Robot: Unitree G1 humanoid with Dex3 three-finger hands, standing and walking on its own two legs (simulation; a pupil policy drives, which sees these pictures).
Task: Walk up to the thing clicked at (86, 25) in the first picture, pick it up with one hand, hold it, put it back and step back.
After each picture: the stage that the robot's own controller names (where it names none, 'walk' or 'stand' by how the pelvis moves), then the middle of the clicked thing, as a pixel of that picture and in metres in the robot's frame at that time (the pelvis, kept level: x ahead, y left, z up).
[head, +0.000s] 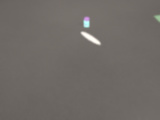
stand; (86, 22) +1.77 -0.03 -0.72
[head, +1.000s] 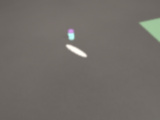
walk; (71, 34) +1.62 +0.27 -0.71
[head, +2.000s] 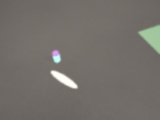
walk; (56, 56) +1.07 +0.36 -0.72
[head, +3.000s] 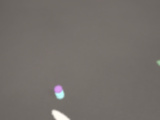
walk; (59, 92) +0.69 +0.28 -0.72
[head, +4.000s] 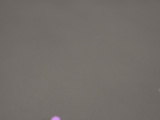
walk; out of the picture +0.45 +0.16 -0.70
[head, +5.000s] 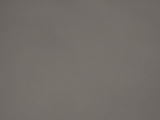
stand; out of the picture +0.36 +0.20 -0.71
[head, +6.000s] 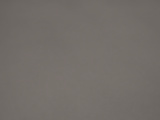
stand; out of the picture +0.33 +0.18 -0.72
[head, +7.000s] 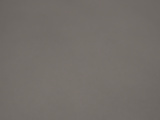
stand; out of the picture +0.33 +0.19 -0.71
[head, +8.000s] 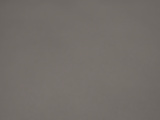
stand; out of the picture +0.34 +0.19 -0.72
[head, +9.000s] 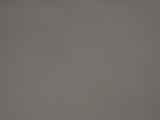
stand; out of the picture +0.34 +0.19 -0.73
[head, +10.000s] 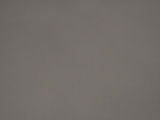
stand; out of the picture +0.33 +0.19 -0.73
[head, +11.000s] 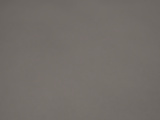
stand; out of the picture +0.33 +0.19 -0.73
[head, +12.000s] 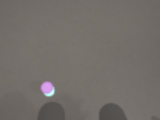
go down; (48, 89) +0.38 +0.18 -0.51
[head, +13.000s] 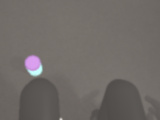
go down; (34, 66) +0.42 +0.22 -0.31
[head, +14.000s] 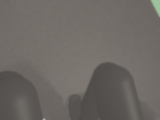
close in; out of the picture +0.40 +0.25 -0.24
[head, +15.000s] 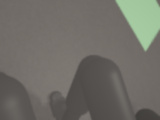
close; out of the picture +0.40 +0.27 -0.22
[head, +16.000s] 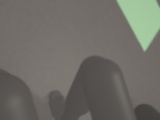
lift; out of the picture +0.38 +0.27 -0.22
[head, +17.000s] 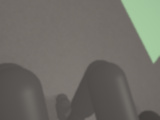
lift; out of the picture +0.33 +0.24 -0.20
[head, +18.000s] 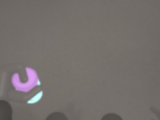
lift; (28, 86) +0.31 +0.19 +0.00
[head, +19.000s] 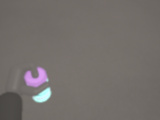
hold; (38, 85) +0.33 +0.17 +0.00
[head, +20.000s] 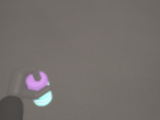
hold; (39, 89) +0.32 +0.17 -0.01
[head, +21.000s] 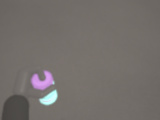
crouch; (45, 88) +0.33 +0.15 -0.02
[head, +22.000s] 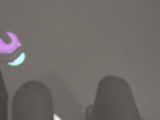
lower; (11, 49) +0.44 +0.22 -0.11
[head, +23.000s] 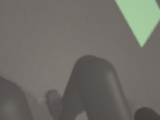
lower; out of the picture +0.41 +0.30 -0.22
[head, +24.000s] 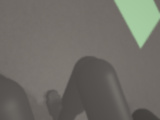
lower; out of the picture +0.40 +0.30 -0.23
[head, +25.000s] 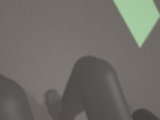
lower; out of the picture +0.40 +0.30 -0.23
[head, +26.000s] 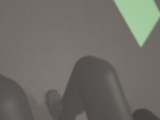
lower; out of the picture +0.40 +0.30 -0.22
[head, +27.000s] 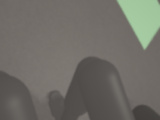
open; out of the picture +0.39 +0.28 -0.22
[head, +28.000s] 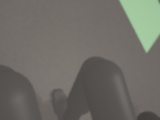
stand; out of the picture +0.38 +0.27 -0.23
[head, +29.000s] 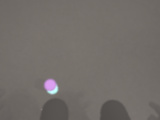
walk; (51, 86) +0.40 +0.19 -0.50
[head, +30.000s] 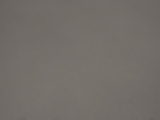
stand; out of the picture +0.35 +0.17 -0.66
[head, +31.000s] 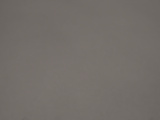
stand; out of the picture +0.35 +0.17 -0.67
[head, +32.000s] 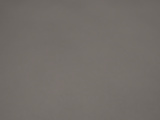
stand; out of the picture +0.37 +0.15 -0.72
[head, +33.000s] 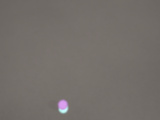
walk; (63, 106) +0.41 +0.11 -0.71
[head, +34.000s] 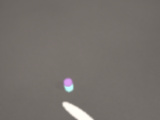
walk; (68, 85) +0.61 +0.14 -0.69
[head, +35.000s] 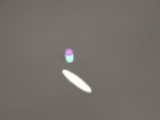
walk; (69, 55) +0.93 +0.16 -0.69
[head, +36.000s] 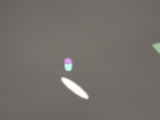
stand; (68, 64) +1.00 +0.16 -0.71
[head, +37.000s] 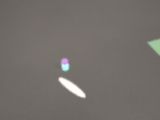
stand; (65, 64) +1.01 +0.20 -0.72
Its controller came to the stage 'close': yes
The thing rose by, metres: 0.70
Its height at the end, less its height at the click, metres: +0.00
